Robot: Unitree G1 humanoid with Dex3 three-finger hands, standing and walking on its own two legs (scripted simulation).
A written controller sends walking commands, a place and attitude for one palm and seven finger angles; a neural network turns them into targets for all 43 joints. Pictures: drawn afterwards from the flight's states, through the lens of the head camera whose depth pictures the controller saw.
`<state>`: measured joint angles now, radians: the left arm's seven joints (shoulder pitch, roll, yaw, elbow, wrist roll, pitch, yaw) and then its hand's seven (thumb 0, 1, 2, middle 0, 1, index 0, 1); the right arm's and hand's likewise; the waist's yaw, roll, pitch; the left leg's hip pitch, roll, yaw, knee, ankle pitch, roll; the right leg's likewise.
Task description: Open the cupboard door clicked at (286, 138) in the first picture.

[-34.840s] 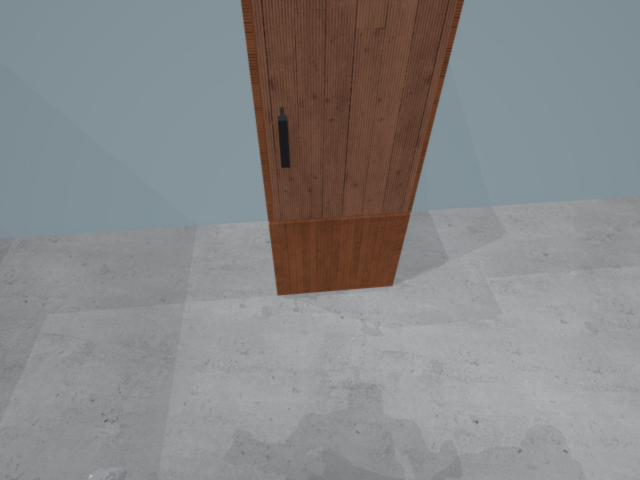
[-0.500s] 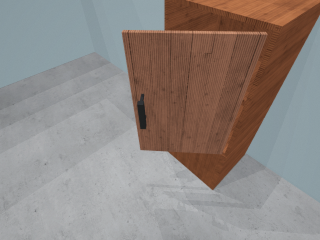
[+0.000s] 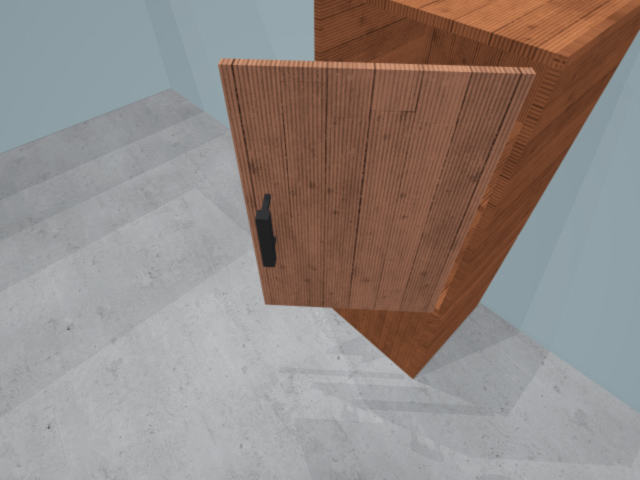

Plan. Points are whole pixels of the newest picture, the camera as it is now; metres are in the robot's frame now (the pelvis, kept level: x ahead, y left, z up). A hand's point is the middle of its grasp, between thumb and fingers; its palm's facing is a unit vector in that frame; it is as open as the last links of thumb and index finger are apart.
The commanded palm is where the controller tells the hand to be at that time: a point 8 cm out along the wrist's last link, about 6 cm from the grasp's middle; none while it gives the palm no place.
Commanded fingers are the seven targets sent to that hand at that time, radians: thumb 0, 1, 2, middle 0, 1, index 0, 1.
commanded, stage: come to a stop and stand still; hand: left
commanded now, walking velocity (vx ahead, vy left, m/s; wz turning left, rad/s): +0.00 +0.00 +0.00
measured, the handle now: (268, 231) +0.53 +0.12 -0.04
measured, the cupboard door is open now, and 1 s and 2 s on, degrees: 43 43 43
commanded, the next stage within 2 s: look again from close up in 0.50 s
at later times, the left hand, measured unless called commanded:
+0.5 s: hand out of the picture +0.06 +0.17 -0.17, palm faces +0.00 -0.98 -0.21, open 7.4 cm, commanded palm none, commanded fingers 0.00 0.90 0.90 -0.20 -0.30 -0.20 -0.30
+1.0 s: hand out of the picture +0.04 +0.16 -0.17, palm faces +0.00 -0.98 -0.20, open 7.4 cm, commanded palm none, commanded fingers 0.00 0.90 0.90 -0.20 -0.30 -0.20 -0.30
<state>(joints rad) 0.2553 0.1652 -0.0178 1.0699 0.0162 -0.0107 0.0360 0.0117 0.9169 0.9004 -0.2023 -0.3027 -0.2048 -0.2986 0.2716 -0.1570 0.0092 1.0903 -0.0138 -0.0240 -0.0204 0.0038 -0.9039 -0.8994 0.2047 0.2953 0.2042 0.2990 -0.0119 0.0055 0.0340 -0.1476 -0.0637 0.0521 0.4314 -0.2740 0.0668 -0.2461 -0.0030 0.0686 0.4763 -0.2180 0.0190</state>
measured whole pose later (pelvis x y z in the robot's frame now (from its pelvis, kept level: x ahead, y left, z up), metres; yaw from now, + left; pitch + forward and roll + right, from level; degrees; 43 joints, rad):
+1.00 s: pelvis +0.02 -0.02 +0.00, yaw +0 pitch -1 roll +0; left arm 0.25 0.18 -0.02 1.08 0.01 -0.01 0.03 0.01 0.91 0.90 -0.20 -0.30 -0.20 -0.30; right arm 0.25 -0.18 0.01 1.14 -0.01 -0.02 -0.03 0.00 -0.90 -0.90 0.20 0.30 0.20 0.30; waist -0.01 -0.01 0.04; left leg -0.09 -0.03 0.04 0.40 -0.29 0.04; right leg -0.19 0.03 0.05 0.44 -0.23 -0.01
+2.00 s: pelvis -0.04 -0.03 -0.09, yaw +4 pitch +16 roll -2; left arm 0.22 0.33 0.30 0.18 -0.36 -0.34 -0.45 0.01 0.17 0.59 -0.26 -0.78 -0.26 -0.77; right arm 0.28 -0.22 0.04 0.56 0.03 -0.23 -0.06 0.01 -0.90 -0.90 0.21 0.30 0.21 0.30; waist -0.02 0.03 -0.14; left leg -0.92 -0.02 -0.04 1.20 -0.55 0.01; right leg -0.95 0.03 -0.06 1.13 -0.46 -0.03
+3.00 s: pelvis -0.02 -0.01 -0.08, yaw +3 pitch +15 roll -3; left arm -0.02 0.45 0.43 0.41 -0.38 -0.30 -0.60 -0.01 -0.50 0.30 -0.30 -1.20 -0.30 -1.20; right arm 0.30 -0.29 0.03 0.52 0.03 -0.19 -0.05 0.01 -0.90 -0.90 0.21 0.30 0.21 0.30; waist -0.02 0.02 -0.13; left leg -0.84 -0.03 -0.03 1.11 -0.53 0.05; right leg -0.86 0.03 -0.04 1.02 -0.42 0.00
